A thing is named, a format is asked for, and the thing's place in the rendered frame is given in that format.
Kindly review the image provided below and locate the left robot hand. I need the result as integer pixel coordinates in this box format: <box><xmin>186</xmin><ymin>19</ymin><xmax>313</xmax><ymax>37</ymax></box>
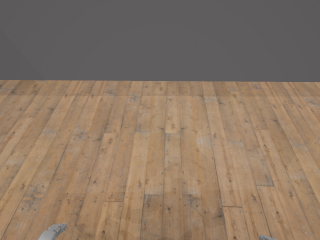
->
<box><xmin>38</xmin><ymin>223</ymin><xmax>67</xmax><ymax>240</ymax></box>

